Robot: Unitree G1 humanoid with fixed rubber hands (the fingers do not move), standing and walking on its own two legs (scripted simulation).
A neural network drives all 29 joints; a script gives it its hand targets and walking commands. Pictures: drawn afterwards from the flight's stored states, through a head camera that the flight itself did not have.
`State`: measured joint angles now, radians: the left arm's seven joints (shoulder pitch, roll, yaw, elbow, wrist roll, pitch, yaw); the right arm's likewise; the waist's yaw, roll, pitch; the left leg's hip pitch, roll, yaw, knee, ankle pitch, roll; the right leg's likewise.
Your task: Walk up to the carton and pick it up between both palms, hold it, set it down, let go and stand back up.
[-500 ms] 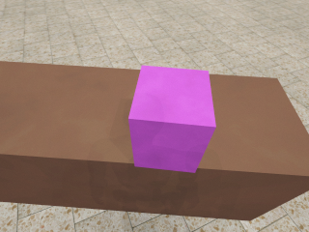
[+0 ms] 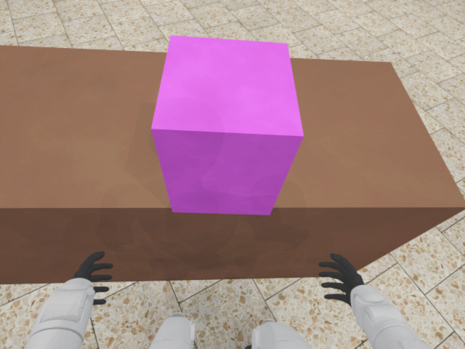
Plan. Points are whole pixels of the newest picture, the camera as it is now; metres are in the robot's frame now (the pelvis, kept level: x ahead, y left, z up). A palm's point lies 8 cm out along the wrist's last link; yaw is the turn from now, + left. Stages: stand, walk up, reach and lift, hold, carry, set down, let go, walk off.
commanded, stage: reach and lift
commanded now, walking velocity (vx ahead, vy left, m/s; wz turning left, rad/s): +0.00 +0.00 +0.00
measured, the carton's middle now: (225, 134) +0.47 +0.02 +0.06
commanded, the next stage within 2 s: none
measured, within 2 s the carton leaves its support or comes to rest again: neither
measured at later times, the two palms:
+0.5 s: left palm (72, 336) +0.15 +0.24 -0.04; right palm (347, 310) +0.18 -0.19 -0.04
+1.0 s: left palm (74, 315) +0.17 +0.24 -0.01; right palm (353, 304) +0.18 -0.19 -0.01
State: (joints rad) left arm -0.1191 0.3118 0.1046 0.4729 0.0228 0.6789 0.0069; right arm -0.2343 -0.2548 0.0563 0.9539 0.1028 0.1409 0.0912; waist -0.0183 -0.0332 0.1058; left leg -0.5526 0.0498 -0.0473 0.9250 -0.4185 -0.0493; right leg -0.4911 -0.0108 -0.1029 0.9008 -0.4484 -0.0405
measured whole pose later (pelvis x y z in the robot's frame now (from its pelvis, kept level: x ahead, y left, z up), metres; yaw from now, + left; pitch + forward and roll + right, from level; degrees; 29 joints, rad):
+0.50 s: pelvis -0.02 -0.01 +0.03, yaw +1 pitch -5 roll +0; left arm 0.08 0.27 0.08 0.39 -0.02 0.50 -0.05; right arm 0.01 -0.08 0.02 0.63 0.01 0.09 -0.07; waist 0.01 -0.03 0.14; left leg -0.29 0.08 0.01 0.61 -0.23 -0.06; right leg -0.26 -0.01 -0.11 0.65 -0.31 -0.04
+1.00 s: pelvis +0.01 +0.03 +0.05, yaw -1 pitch -6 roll +0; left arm 0.19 0.16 -0.01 0.40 -0.05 0.21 0.06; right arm 0.15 -0.14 -0.06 0.63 0.01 -0.12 0.05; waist 0.04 -0.02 0.08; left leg -0.12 0.04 0.07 0.43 -0.20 0.00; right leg -0.09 -0.03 -0.03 0.43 -0.24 0.01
